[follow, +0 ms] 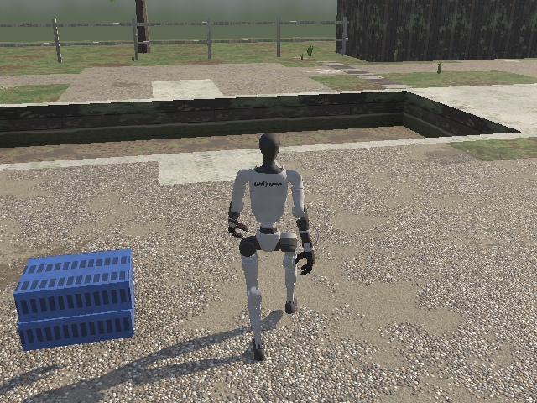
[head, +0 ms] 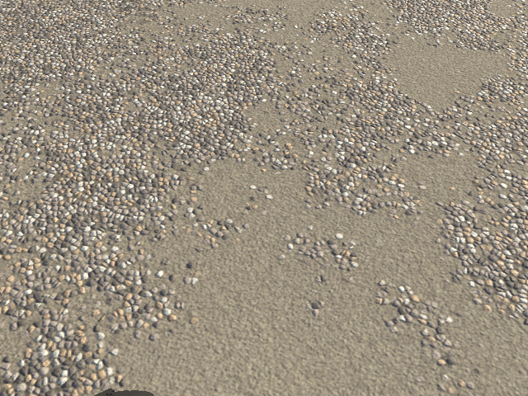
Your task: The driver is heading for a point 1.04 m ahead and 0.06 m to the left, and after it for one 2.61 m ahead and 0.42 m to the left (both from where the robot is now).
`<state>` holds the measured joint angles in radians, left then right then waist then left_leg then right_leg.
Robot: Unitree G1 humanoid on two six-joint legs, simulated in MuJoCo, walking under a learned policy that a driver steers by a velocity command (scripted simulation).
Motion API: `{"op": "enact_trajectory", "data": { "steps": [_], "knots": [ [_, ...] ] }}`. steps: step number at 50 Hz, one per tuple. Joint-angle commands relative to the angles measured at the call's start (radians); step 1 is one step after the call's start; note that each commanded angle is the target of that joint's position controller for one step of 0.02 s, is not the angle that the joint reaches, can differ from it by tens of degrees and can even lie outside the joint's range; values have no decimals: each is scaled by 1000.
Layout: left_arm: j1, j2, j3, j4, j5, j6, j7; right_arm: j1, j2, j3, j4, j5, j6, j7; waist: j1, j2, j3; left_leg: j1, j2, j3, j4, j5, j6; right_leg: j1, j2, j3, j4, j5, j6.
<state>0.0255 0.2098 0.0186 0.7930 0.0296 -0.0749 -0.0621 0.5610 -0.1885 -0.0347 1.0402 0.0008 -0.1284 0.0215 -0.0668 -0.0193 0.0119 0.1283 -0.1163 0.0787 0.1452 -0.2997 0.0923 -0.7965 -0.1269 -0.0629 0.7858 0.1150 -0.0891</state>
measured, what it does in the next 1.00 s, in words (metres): walks ahead: right foot, then left foot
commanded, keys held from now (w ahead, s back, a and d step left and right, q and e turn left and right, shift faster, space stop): w+shift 0.82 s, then shift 0.18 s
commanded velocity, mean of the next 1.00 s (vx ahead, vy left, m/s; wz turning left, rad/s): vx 0.94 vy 0.00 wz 0.00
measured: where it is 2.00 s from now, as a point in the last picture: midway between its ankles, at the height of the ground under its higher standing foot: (233, 179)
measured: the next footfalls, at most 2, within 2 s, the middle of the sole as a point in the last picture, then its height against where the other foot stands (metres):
right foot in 0.14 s outside the picture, level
left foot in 0.60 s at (225, 284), level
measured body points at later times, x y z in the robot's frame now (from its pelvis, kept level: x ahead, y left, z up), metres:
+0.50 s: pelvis +0.49 -0.01 +0.00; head +0.52 +0.00 +0.44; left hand +0.37 +0.23 -0.14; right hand +0.73 -0.21 -0.08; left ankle +0.73 +0.14 -0.68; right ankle +0.32 -0.08 -0.73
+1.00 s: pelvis +0.98 +0.02 -0.01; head +1.01 +0.02 +0.44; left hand +1.23 +0.22 -0.09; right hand +0.86 -0.22 -0.14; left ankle +0.78 +0.09 -0.73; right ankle +1.21 -0.07 -0.70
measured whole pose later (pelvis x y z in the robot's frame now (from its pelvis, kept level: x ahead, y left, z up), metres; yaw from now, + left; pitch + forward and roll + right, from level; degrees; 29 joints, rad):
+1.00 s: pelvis +0.98 +0.02 -0.01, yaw +1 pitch +1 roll +1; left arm -0.05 0.22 -0.02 0.75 0.00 -0.12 -0.05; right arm 0.54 -0.21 -0.02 1.03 0.02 -0.11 0.00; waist -0.10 -0.03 0.06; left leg 0.20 -0.08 0.04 0.21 -0.40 0.06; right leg -0.65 -0.01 -0.05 0.51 0.20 -0.09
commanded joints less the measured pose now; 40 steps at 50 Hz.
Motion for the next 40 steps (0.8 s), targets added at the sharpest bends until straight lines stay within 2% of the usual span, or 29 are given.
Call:
{"op": "enact_trajectory", "data": {
  "steps": [1, 3, 4, 5, 6, 7, 8, 9, 10, 11, 12, 14, 16, 19, 20, 23, 25, 27, 28, 29, 30, 31, 32, 33, 34, 35, 36, 37, 40],
  "knots": [
    [-135, 36, -8, -80, -13, -10, -3, -9, -137, -10, -55, 7, -26, -14, 27, 29, 168, -199, 251, -69, -172, 669, 57, 215, 72, -80, -184, 97, -25],
    [-122, 66, 0, -83, -10, -13, 10, 4, -178, -13, -48, -6, -18, -23, 46, 75, 102, -19, 273, -43, -52, 1070, 38, 262, 145, -110, -233, 8, -49],
    [-75, 89, 8, -75, -9, -12, 17, 4, -203, -17, -44, -18, -8, -33, 79, 114, 47, 48, 292, -41, 53, 1257, 29, 313, 184, -112, -236, -75, -61],
    [43, 122, 22, -47, -10, -12, 29, -3, -226, -23, -37, -33, 7, -44, 141, 144, -24, 76, 309, -42, 223, 1364, 25, 426, 210, -94, -239, -148, -76],
    [233, 160, 41, 10, -12, -11, 44, -33, -247, -30, -40, -45, 23, -53, 228, 161, -122, 53, 318, -36, 455, 1357, 29, 605, 218, -72, -254, -211, -95],
    [427, 202, 63, 67, 1, -8, 61, -84, -242, -32, -54, -47, 30, -53, 320, 144, -202, -104, 287, -20, 741, 1159, 35, 844, 154, -16, -269, -272, -121],
    [531, 286, 89, 83, 31, -5, 77, -62, -115, -7, -95, -30, 22, -35, 286, -42, -304, -441, 169, -20, 1144, 504, 36, 1118, -105, 306, -236, -567, -178],
    [490, 283, 96, 88, 31, -5, 55, 27, -65, 2, -118, 29, 1, -14, 183, -254, -407, -765, 19, -151, 1408, -147, 22, 1281, -277, 874, -444, -723, -290],
    [393, 213, 89, 89, 13, -10, 42, -114, -140, -9, -148, 19, -3, -26, 176, -97, -243, -875, 111, -184, 1383, -36, 54, 1166, -210, 772, -512, -715, -239],
    [342, 149, 75, 97, 5, -20, 37, -206, -142, -9, -173, 13, -7, -24, 158, 0, -121, -874, 148, -170, 1318, 41, 56, 998, -184, 617, -539, -597, -216],
    [311, 102, 64, 108, 13, -28, 35, -236, -118, -4, -179, 0, -2, -18, 115, 75, -49, -832, 182, -173, 1254, 58, 54, 856, -146, 517, -568, -510, -187],
    [314, 59, 43, 140, 5, -41, 46, -215, -65, 9, -190, -38, 30, 7, 37, 34, 8, -756, 223, -174, 1171, 58, 27, 666, -80, 388, -620, -478, -144],
    [347, 74, 42, 165, -18, -59, 47, -282, -51, 16, -223, -51, 50, 23, 21, 10, 79, -814, 260, -144, 1104, 71, -5, 597, -52, 312, -679, -429, -138],
    [387, 104, 43, 167, -23, -74, 38, -485, -78, 25, -308, -50, 49, 33, 51, 14, 154, -853, 271, -57, 854, 255, -30, 541, 16, 168, -746, -189, -127],
    [391, 104, 41, 163, -29, -77, 34, -519, -73, 31, -320, -44, 46, 37, 57, 25, 150, -794, 259, -34, 741, 343, -30, 521, 46, 120, -749, -111, -113],
    [465, 145, 44, 184, -46, -91, 40, -636, -74, 43, -354, -23, 37, 46, 100, 11, 169, -637, 203, 37, 496, 529, -1, 574, 15, 83, -833, 122, -90],
    [487, 175, 44, 194, -38, -84, 46, -651, -107, 36, -361, -24, 36, 38, 100, -13, 144, -644, 164, 53, 411, 514, 26, 768, -6, 47, -789, 357, -73],
    [507, 214, 47, 201, -18, -67, 59, -597, -147, 20, -351, -33, 36, 23, 63, -70, 47, -571, 83, 82, 403, 370, 48, 927, -37, 32, -613, 757, -54],
    [498, 238, 52, 205, -3, -52, 70, -479, -178, 6, -322, -33, 36, 12, -3, -103, -31, -455, 55, 61, 405, 289, 64, 955, -55, 30, -444, 863, -46],
    [467, 258, 58, 203, 9, -35, 83, -276, -213, -13, -259, -31, 39, -4, -99, -116, -133, -263, 41, 46, 401, 221, 80, 923, -60, 21, -204, 865, -40],
    [427, 246, 57, 191, 14, -27, 87, -74, -260, -37, -200, -41, 45, -23, -193, -105, -216, -34, 115, -22, 417, 139, 103, 767, -25, 13, 94, 668, -37],
    [469, 106, 30, 151, 0, -34, 72, 19, -355, -63, -182, -65, 47, -37, -142, 118, -323, 211, 376, -350, 425, -101, 142, 465, 98, 16, 509, -56, -33],
    [584, 70, 21, 131, -64, -54, 56, -23, -362, -73, -179, -63, 48, -16, -40, 335, -460, 376, 540, -925, 188, -230, 258, 169, 232, 155, 771, -582, -20],
    [436, 138, 30, 106, -50, -55, 69, -136, -281, -68, -186, -46, 45, -4, -33, 152, -289, 260, 466, -800, 139, -236, 212, 63, 132, 171, 750, -464, -46],
    [328, 142, 29, 82, -41, -57, 66, -184, -209, -53, -177, -37, 33, 1, -26, 42, -146, 78, 432, -623, 125, -107, 190, 60, 97, 152, 679, -383, -43],
    [295, 116, 23, 75, -27, -52, 60, -212, -164, -43, -164, -44, 26, 3, 14, -28, -76, -61, 390, -517, 100, -26, 163, 102, 63, 155, 609, -365, -41],
    [293, 93, 18, 66, -6, -37, 49, -217, -126, -28, -149, -42, 21, -1, 57, -27, -34, -176, 344, -432, 77, 10, 133, 150, 42, 161, 565, -359, -35],
    [316, 65, 10, 63, 7, -19, 35, -208, -111, -21, -130, -35, 16, -6, 91, 23, -17, -256, 329, -387, 42, 2, 126, 189, 24, 157, 523, -362, -20],
    [184, 56, -1, 4, 19, 4, 13, -167, -125, -20, -101, -8, -6, -6, 101, 44, 91, -341, 276, -269, -56, 80, 118, 95, -18, 98, 396, -311, 17]
  ]
}}
Keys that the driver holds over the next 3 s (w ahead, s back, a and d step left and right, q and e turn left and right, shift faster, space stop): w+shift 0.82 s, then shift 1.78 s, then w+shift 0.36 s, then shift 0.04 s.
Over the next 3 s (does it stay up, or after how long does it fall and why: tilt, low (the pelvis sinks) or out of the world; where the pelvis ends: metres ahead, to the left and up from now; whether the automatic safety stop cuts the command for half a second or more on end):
stays up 1.30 0.11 0.00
